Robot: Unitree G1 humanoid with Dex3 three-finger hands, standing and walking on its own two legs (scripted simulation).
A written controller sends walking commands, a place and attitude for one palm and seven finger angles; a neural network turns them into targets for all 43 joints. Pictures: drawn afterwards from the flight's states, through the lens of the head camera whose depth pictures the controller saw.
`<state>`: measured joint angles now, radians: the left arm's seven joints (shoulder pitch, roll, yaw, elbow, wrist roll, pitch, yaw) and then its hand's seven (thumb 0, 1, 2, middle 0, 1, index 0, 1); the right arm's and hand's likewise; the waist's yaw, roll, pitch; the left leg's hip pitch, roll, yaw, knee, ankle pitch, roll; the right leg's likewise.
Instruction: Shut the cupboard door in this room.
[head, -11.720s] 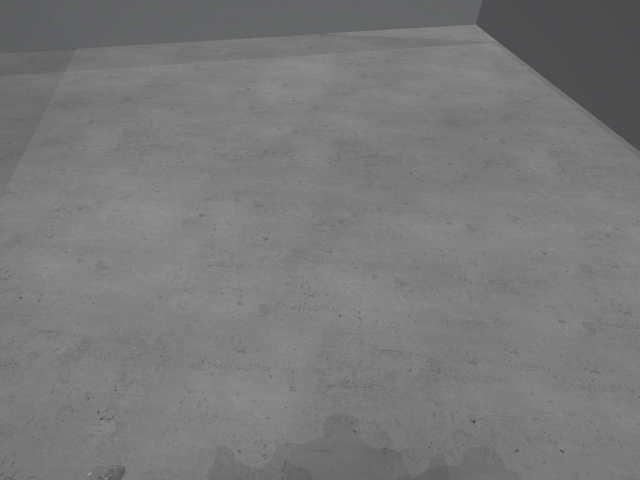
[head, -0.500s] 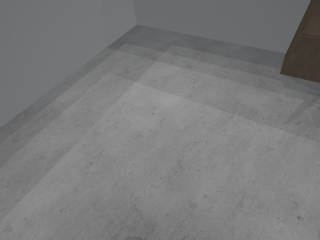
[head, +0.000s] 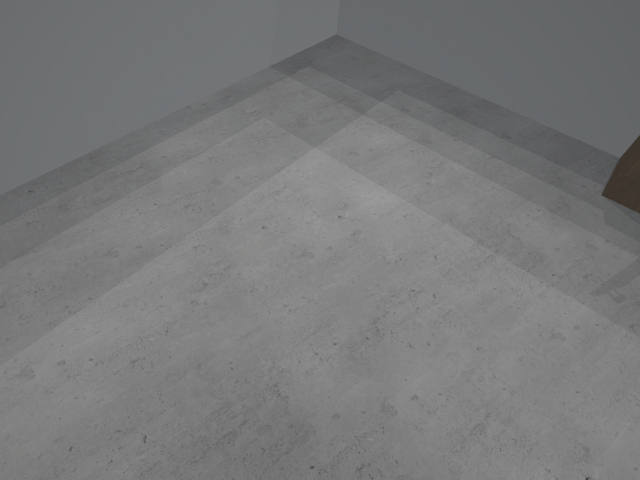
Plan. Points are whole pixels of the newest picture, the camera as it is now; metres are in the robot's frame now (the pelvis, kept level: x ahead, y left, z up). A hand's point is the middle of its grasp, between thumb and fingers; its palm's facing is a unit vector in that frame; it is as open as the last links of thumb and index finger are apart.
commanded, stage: turn or walk to find it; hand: left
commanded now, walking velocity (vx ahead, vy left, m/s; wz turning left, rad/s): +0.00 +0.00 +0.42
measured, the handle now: out of the picture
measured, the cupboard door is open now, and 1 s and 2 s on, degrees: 71 71 71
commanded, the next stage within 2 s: none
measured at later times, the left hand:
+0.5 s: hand out of the picture +0.02 +0.14 -0.15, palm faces +0.22 -0.93 -0.28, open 7.4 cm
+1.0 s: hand out of the picture -0.12 +0.20 -0.18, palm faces +0.48 -0.84 -0.25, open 7.4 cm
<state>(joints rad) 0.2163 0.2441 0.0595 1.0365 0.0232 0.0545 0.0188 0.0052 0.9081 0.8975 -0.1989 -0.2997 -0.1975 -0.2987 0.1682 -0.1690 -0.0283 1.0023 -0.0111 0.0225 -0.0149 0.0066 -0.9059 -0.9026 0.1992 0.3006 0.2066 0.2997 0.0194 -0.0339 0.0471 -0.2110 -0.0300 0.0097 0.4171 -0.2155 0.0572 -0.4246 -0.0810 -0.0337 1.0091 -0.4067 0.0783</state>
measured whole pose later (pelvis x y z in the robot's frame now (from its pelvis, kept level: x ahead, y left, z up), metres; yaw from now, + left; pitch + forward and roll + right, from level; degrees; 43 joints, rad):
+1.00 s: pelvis -0.05 -0.02 +0.00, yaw +26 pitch +0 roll -1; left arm 0.22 0.27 0.06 0.99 0.02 0.06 0.02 0.01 0.91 0.90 -0.20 -0.30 -0.20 -0.30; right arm 0.11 -0.20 -0.03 0.94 -0.01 0.02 -0.01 0.01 -0.91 -0.90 0.20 0.30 0.21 0.30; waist 0.04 -0.04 0.08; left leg -0.20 -0.02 0.02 0.46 -0.26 0.04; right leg -0.45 -0.10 -0.05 1.06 -0.43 0.09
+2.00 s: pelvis -0.09 -0.05 +0.00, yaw +51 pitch +0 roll +0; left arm 0.20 0.25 0.06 0.97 0.02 0.06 0.02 0.01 0.91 0.90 -0.20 -0.30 -0.20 -0.30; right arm 0.15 -0.19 -0.03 0.94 -0.01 0.02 -0.01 0.01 -0.91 -0.90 0.20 0.30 0.21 0.30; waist 0.02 -0.02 0.06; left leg -0.23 -0.02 0.00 0.45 -0.22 0.03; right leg -0.44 -0.09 -0.04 1.00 -0.43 0.09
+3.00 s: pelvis -0.10 -0.11 -0.01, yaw +76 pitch +0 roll +0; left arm 0.18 0.23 0.05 0.96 0.01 0.05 0.02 0.01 0.91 0.90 -0.20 -0.30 -0.20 -0.30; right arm 0.16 -0.19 -0.04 0.95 -0.02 0.04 0.00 0.01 -0.90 -0.90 0.20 0.30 0.21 0.30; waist 0.00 -0.01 0.06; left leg -0.24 -0.02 -0.03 0.46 -0.21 0.01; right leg -0.39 -0.07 -0.04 0.86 -0.45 0.08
